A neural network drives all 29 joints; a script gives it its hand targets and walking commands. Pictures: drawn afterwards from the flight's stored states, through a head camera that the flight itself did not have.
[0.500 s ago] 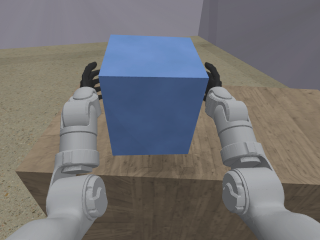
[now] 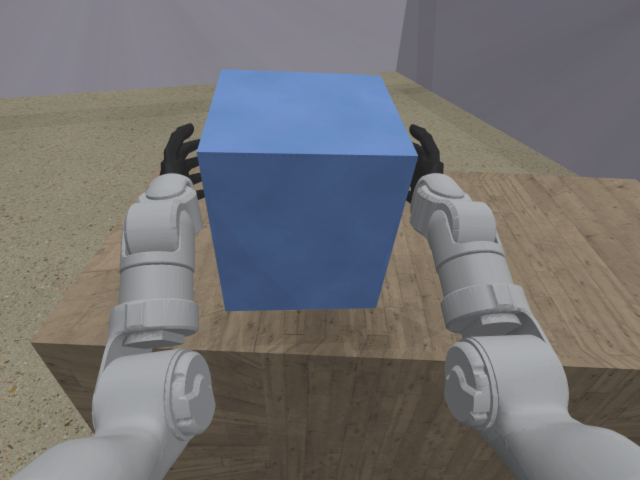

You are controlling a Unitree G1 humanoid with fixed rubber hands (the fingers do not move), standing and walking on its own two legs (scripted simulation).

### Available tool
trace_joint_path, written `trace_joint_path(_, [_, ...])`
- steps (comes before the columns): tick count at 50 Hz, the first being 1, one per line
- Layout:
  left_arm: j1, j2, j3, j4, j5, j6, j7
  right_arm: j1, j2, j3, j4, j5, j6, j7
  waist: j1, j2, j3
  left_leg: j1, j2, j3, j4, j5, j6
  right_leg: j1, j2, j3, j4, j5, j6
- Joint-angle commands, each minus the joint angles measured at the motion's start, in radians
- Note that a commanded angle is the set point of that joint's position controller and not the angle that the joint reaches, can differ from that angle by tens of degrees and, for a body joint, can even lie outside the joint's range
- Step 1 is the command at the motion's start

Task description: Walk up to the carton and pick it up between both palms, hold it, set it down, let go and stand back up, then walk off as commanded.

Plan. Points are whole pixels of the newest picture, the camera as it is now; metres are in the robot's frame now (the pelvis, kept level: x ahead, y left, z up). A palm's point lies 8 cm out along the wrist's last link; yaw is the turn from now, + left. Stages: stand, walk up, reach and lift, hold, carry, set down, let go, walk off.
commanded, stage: hold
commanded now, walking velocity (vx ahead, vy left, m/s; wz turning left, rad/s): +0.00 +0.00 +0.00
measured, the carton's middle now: (302, 194) +0.42 +0.03 +0.20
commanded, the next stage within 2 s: none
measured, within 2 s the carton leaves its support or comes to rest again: neither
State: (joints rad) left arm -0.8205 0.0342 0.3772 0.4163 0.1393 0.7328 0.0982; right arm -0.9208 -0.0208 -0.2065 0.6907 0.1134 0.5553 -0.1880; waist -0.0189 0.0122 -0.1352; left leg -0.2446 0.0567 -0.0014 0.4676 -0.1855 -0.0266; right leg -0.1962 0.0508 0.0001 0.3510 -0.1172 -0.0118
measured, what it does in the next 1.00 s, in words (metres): stands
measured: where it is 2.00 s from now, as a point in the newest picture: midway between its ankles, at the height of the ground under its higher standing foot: outside the picture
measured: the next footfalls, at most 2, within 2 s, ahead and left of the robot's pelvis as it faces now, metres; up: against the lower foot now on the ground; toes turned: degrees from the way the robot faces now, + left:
none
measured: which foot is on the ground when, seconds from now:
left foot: down 0.00-1.00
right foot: down 0.00-1.00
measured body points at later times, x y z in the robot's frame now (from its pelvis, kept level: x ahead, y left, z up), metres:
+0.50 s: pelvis +0.00 +0.00 +0.00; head -0.07 +0.01 +0.45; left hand +0.39 +0.18 +0.23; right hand +0.40 -0.12 +0.23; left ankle +0.04 +0.13 -0.74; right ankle +0.05 -0.11 -0.74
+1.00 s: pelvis +0.00 +0.00 +0.00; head -0.07 +0.01 +0.45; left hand +0.39 +0.18 +0.23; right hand +0.40 -0.12 +0.23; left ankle +0.04 +0.13 -0.74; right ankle +0.05 -0.11 -0.74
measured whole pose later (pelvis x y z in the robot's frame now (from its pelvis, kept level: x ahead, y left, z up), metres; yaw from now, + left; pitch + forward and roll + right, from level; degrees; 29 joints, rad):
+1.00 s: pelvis +0.00 +0.00 +0.00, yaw +0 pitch -2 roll -2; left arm -0.82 0.03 0.38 0.42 0.14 0.73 0.10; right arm -0.92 -0.02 -0.21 0.69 0.11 0.56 -0.19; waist -0.02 0.01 -0.14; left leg -0.24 0.06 0.00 0.47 -0.19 -0.03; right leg -0.20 0.05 0.00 0.35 -0.12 -0.01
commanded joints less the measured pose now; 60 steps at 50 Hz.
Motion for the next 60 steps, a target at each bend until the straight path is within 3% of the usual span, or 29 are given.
trace_joint_path(1, [-0.989,-0.614,-0.586,-0.218,-0.189,-0.063,-0.196,-0.911,0.613,0.346,-0.26,0.198,-0.053,0.102,-0.159,0.082,-0.49,0.096,-0.095,-0.025,-0.139,0.001,-0.018,0.283,0.007,0.002,-0.05,0.078,0.03])
trace_joint_path(60, [-0.988,-0.614,-0.584,-0.216,-0.187,-0.062,-0.195,-0.91,0.611,0.346,-0.257,0.198,-0.054,0.102,-0.16,0.084,-0.487,0.093,-0.096,-0.025,-0.138,-0.002,-0.017,0.283,0.008,0.002,-0.05,0.075,0.029])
